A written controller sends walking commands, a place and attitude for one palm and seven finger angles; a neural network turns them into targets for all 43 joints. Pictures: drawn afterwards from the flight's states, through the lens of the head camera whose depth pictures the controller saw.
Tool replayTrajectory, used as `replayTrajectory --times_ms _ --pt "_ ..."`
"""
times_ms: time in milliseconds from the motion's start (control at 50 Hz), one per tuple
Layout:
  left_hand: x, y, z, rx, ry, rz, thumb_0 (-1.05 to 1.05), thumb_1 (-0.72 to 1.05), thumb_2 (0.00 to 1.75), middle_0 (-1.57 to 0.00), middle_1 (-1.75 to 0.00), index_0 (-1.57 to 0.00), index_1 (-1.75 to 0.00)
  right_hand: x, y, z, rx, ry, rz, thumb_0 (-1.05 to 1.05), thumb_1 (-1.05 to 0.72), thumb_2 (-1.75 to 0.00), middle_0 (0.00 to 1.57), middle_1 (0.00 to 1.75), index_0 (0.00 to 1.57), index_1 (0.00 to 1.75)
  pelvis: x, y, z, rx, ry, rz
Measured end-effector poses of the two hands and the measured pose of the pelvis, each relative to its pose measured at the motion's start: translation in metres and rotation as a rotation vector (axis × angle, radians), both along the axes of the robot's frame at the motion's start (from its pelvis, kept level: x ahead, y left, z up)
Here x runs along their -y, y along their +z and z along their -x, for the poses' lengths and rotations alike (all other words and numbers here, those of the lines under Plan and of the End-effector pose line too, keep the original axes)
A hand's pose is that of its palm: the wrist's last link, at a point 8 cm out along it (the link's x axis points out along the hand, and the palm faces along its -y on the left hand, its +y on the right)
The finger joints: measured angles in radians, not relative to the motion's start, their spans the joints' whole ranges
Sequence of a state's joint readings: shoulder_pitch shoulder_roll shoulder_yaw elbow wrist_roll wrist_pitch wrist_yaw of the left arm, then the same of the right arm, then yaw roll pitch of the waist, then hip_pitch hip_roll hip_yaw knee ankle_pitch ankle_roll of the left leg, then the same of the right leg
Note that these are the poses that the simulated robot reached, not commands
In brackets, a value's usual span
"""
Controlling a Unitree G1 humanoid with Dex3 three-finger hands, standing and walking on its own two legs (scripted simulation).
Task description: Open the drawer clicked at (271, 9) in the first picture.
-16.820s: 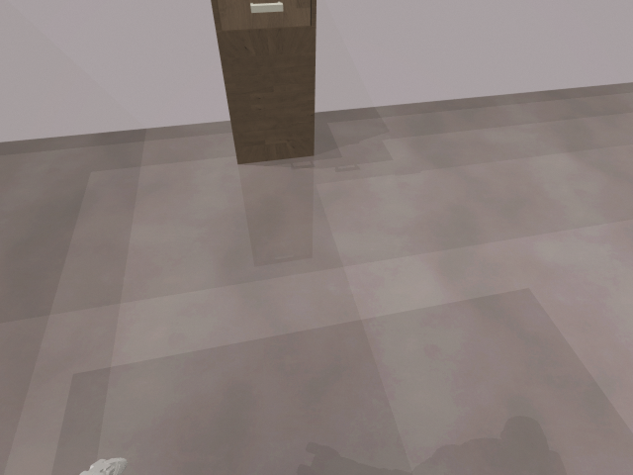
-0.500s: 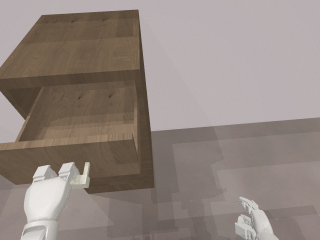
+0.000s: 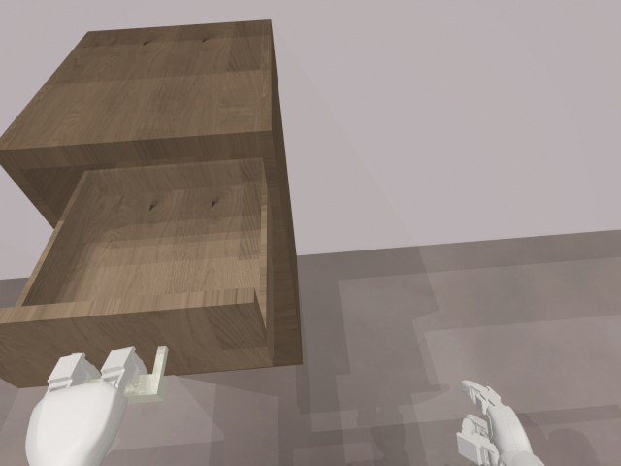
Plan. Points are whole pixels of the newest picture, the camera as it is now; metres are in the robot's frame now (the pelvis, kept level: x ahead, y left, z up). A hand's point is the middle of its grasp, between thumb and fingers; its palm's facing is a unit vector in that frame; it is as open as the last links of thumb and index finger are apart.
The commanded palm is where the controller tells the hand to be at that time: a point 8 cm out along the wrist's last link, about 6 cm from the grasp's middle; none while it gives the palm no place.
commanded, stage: pull the drawer open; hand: left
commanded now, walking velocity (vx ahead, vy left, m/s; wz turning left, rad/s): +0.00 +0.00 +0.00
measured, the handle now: (114, 374) +0.21 +0.27 +0.03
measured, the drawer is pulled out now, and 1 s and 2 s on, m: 0.27 0.30 0.29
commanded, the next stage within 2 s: open the thumb to release the handle in 0.46 s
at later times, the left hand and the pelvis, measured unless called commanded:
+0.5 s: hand (99, 462) +0.12 +0.25 +0.01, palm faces -0.03 -0.08 -1.00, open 5.9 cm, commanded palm +0.07 +0.24 +0.06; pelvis +0.00 +0.00 -0.01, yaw -1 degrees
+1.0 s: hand (100, 451) +0.13 +0.26 +0.01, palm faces -0.02 -0.06 -1.00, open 11.0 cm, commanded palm +0.10 +0.26 +0.06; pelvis +0.00 -0.01 +0.00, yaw +1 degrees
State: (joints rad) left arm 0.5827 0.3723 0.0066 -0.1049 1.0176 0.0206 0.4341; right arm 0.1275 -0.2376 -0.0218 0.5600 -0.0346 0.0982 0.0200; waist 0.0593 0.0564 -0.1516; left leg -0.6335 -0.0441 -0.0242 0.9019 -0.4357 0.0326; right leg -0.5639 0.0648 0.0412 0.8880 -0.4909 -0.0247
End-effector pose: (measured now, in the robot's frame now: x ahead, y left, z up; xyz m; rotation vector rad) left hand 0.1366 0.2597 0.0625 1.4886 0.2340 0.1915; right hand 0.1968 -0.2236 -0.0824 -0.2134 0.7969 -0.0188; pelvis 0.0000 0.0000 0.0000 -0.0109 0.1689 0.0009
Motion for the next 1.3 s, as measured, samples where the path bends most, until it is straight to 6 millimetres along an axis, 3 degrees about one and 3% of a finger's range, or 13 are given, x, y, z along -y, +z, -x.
replayTrajectory --times_ms 320,560,700,820,1080,1300 --pt "0.007 0.001 0.031 -0.010 0.014 0.002 0.03 0.68 0.78 -0.28 -1.33 -0.40 -1.34 -0.010 -0.002 -0.006 0.029 0.047 -0.030 0.02 -0.91 -0.90 0.20 0.30 0.20 0.30 0.003 -0.007 0.004 -0.010 -0.001 -0.002" --pt "0.007 0.001 0.032 -0.019 0.014 0.015 0.03 0.70 0.74 -0.25 -1.33 -0.39 -1.32 -0.005 0.001 -0.006 0.042 0.027 -0.036 0.02 -0.91 -0.90 0.20 0.30 0.20 0.30 0.001 -0.010 -0.001 -0.026 -0.020 -0.001" --pt "0.002 -0.001 0.026 0.026 -0.019 -0.018 0.01 0.66 0.77 -0.33 -1.33 -0.39 -1.32 -0.002 -0.011 -0.004 -0.009 0.032 0.012 0.02 -0.91 -0.90 0.20 0.30 0.20 0.30 0.001 -0.013 0.003 -0.027 0.007 0.004" --pt "0.004 -0.001 0.022 0.048 0.023 -0.010 0.00 0.46 0.70 -0.38 -1.32 -0.39 -1.30 -0.007 -0.014 -0.002 -0.028 0.027 -0.009 0.02 -0.91 -0.90 0.20 0.30 0.20 0.30 0.004 -0.010 0.003 -0.021 0.012 0.001" --pt "0.004 0.002 0.024 -0.013 0.010 -0.010 0.00 -0.27 0.40 -0.34 -1.24 -0.34 -1.22 -0.004 0.000 -0.007 0.016 0.025 -0.017 0.02 -0.91 -0.90 0.20 0.30 0.20 0.30 0.014 -0.001 0.005 0.005 0.010 -0.007" --pt "0.005 -0.002 0.026 0.024 0.009 -0.021 0.00 -0.47 0.31 -0.34 -1.22 -0.32 -1.20 0.015 -0.004 -0.004 0.005 0.004 0.022 0.02 -0.91 -0.90 0.20 0.30 0.20 0.30 0.017 -0.005 0.008 -0.012 0.018 -0.005"
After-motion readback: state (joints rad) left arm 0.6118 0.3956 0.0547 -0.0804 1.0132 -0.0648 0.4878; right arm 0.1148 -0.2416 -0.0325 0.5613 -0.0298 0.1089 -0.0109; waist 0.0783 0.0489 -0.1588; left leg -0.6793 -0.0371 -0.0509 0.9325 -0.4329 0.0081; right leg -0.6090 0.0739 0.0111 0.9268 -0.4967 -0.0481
